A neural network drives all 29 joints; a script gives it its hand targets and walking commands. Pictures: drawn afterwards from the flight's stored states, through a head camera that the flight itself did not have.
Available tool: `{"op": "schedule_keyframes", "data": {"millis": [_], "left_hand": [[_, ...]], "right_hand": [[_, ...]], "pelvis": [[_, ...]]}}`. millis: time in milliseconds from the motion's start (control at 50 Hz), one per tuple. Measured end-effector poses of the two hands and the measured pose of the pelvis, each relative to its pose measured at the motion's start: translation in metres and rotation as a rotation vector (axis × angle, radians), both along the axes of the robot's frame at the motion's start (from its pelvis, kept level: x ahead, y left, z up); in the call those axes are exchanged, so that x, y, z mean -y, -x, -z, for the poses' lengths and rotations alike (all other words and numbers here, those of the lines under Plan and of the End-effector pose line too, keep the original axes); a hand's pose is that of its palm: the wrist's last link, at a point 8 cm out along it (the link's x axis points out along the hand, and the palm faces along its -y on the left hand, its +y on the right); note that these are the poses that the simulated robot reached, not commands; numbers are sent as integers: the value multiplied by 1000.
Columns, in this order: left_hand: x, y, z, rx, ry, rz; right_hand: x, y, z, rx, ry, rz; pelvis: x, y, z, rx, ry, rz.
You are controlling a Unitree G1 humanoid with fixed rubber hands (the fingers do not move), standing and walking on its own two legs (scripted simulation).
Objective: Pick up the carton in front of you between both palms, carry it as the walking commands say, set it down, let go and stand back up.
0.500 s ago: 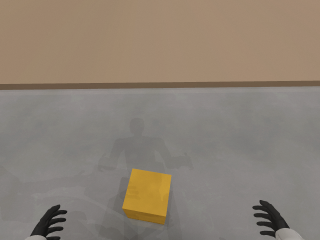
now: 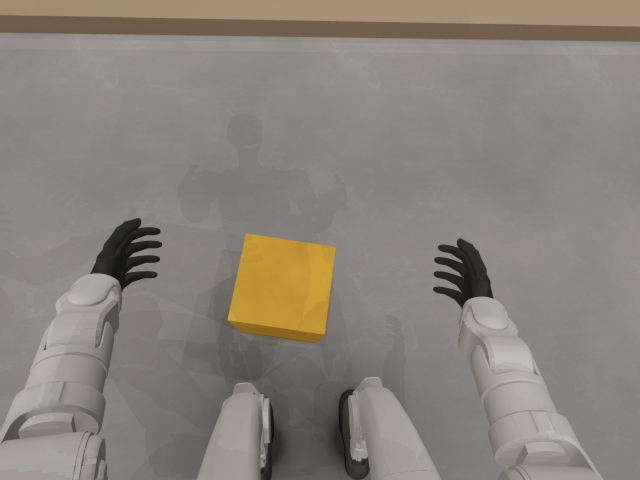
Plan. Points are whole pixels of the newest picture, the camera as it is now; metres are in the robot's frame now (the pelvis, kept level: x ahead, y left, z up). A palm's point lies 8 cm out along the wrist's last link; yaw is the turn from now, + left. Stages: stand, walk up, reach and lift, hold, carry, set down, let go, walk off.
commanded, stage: reach and lift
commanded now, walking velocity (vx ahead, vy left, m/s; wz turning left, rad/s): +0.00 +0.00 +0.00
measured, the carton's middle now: (284, 293) +0.44 +0.04 -0.56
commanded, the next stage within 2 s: none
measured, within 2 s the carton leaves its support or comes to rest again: neither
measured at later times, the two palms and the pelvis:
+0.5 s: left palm (169, 222) +0.49 +0.22 -0.19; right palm (400, 255) +0.42 -0.16 -0.19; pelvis -0.03 +0.02 -0.07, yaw -2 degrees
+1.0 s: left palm (202, 271) +0.47 +0.21 -0.42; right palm (374, 288) +0.42 -0.16 -0.42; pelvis -0.07 -0.01 -0.27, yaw -4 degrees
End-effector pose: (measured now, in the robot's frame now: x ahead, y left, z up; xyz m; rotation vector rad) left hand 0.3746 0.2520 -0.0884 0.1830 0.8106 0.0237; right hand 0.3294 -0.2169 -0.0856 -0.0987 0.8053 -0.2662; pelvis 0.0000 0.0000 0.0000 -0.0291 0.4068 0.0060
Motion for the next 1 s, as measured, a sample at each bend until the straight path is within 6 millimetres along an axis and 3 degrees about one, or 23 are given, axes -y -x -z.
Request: {"op": "schedule_keyframes", "data": {"millis": [200,360,440,520,640,780,880,1000], "left_hand": [[18,-74,27,87,64,44],[31,-116,48,127,87,60],[34,-118,73,119,92,51],[36,-112,111,102,90,32],[38,-101,185,83,84,0],[33,-90,265,102,74,-28],[33,-91,301,124,74,-24],[40,-93,336,96,81,-23]], "right_hand": [[-40,-60,28,111,-44,59],[-58,-93,52,151,-53,72],[-61,-94,75,142,-52,66],[-59,-92,111,119,-54,63],[-53,-87,183,93,-58,62],[-52,-84,262,97,-71,35],[-52,-84,299,104,-80,37],[-53,-86,335,77,-86,34]], "pelvis": [[-12,39,34,-144,17,-8],[-18,43,49,-264,29,-8],[-20,36,58,-324,32,-3],[-19,29,78,-382,34,2],[-14,26,127,-452,44,8],[-3,40,194,-444,46,16],[3,54,233,-387,42,22],[6,68,267,-316,39,30]]}}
